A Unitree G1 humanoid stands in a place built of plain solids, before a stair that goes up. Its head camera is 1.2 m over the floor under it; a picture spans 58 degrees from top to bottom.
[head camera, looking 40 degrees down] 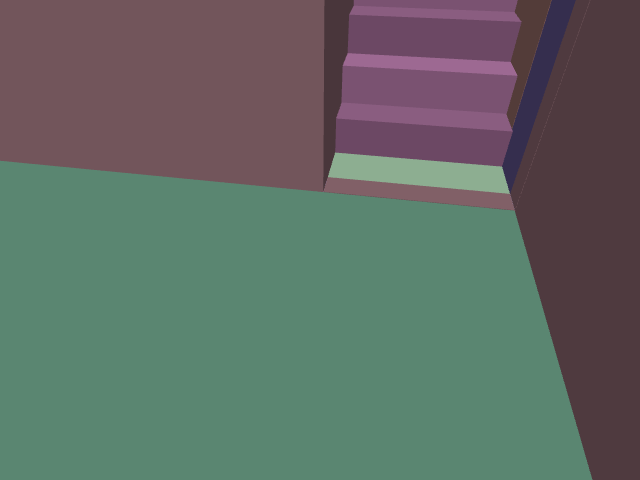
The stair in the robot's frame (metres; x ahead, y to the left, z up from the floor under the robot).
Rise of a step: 0.21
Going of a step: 0.22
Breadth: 0.91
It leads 10 degrees to the right of straight ahead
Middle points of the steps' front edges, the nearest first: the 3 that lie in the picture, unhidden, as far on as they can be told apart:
2.12 -0.53 0.21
2.34 -0.57 0.41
2.56 -0.61 0.62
